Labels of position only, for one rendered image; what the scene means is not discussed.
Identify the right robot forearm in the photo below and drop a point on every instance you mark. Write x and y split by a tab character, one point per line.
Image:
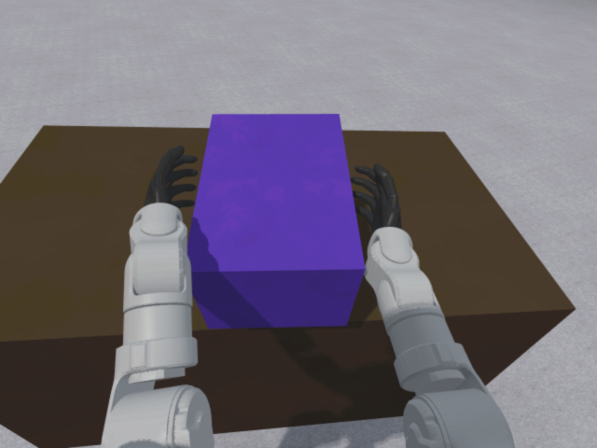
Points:
427	358

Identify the left robot forearm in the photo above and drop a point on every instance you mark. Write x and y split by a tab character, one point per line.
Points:
157	330

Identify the pedestal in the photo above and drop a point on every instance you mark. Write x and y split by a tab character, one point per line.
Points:
66	209

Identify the right robot hand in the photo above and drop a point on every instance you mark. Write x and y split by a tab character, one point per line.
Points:
385	209

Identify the carton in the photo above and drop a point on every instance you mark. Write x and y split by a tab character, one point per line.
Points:
274	240

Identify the robot right upper arm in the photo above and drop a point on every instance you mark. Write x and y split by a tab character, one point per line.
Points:
465	418

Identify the robot left upper arm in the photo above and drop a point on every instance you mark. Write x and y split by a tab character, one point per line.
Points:
170	417

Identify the left robot hand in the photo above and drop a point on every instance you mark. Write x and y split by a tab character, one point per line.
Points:
160	189

